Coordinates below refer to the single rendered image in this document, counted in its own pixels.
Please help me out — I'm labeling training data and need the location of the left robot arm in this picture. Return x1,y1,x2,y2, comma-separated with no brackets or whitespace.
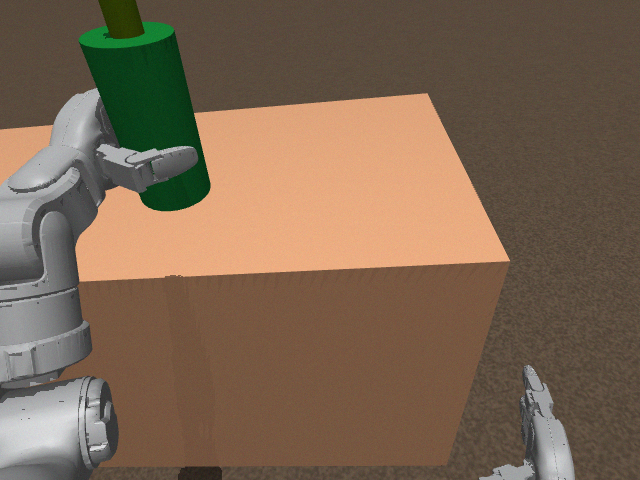
0,145,119,480

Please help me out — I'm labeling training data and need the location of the left robot hand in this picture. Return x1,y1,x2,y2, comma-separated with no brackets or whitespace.
49,88,198,193

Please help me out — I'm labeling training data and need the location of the right robot hand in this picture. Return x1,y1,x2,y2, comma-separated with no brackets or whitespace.
478,365,575,480

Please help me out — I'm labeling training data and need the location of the bottle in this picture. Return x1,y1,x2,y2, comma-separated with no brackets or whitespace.
79,0,211,211

